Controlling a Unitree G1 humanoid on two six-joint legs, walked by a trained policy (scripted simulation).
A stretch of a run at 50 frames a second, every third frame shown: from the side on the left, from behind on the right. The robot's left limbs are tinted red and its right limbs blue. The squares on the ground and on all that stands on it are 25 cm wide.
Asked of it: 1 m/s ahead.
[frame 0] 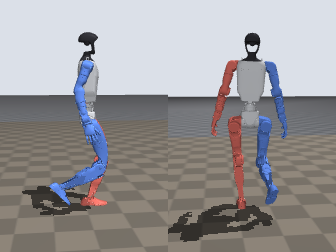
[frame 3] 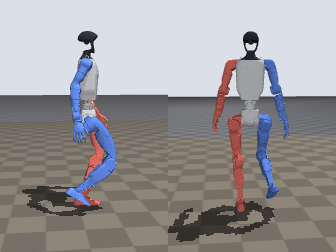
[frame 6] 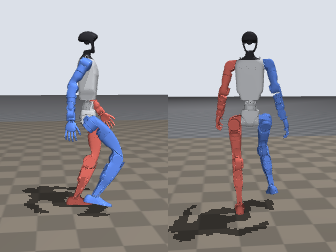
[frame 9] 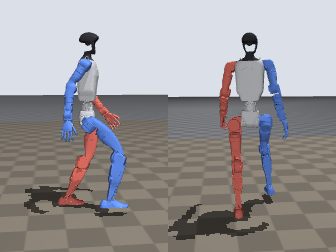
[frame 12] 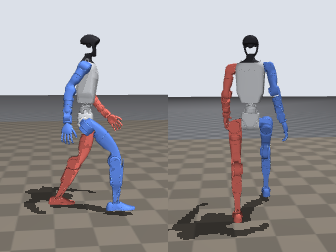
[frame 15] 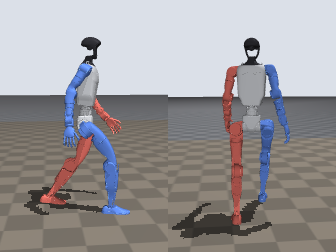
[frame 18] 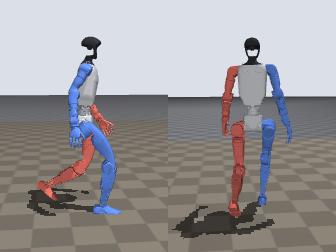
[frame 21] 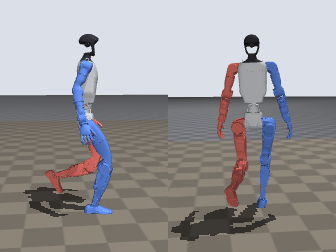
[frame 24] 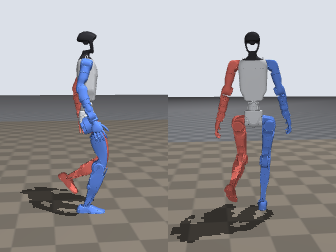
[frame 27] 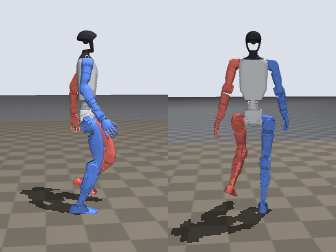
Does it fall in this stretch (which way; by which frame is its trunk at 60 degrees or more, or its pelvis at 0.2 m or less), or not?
no
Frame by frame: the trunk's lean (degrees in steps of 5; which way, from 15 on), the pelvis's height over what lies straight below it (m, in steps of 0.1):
0: 0, 0.8
3: 0, 0.8
6: 0, 0.8
9: 0, 0.8
12: 5, 0.7
15: 5, 0.7
18: 5, 0.7
21: 5, 0.7
24: 0, 0.8
27: 0, 0.8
